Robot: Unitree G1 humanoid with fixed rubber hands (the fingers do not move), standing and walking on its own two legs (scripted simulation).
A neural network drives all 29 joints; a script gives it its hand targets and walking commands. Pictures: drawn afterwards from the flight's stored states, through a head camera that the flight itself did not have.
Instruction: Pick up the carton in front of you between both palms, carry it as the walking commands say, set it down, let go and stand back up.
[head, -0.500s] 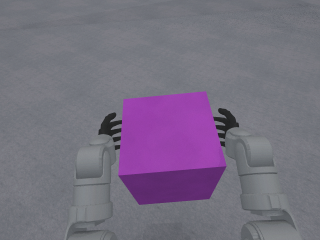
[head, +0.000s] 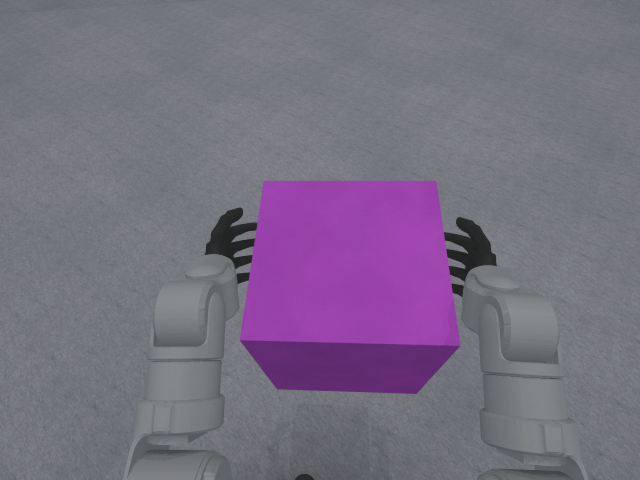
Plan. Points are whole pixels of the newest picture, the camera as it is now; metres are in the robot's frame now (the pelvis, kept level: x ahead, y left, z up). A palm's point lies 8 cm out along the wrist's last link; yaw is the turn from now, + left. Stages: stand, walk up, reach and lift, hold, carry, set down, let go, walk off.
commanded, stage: carry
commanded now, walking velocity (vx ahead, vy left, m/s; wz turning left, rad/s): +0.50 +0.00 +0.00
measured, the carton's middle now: (347, 297) +0.37 +0.00 +0.00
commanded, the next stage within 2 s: none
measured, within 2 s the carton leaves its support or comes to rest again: neither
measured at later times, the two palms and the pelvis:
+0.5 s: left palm (277, 149) +0.56 +0.11 +0.09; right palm (476, 147) +0.58 -0.19 +0.08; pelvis +0.31 -0.06 +0.01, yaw +3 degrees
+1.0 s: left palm (275, 51) +0.87 +0.14 +0.08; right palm (427, 51) +0.86 -0.16 +0.08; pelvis +0.60 +0.00 +0.01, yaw -1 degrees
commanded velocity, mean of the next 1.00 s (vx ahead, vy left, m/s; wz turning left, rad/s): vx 0.50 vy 0.00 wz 0.00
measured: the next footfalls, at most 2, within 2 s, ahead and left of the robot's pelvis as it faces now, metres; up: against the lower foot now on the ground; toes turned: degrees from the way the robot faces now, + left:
right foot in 0.36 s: +0.39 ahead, -0.14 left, +0.00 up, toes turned -9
left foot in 0.84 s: +0.69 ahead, +0.09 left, +0.00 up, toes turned +13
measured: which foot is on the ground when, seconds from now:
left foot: down 0.00-0.36, up 0.38-0.82, down 0.84-1.00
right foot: up 0.00-0.34, down 0.36-0.88, up 0.90-1.00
